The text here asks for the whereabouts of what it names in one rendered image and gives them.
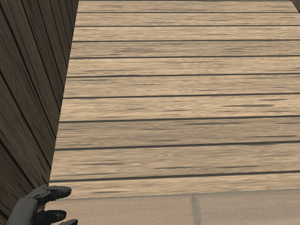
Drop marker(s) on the robot left hand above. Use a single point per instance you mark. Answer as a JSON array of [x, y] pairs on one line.
[[26, 212]]

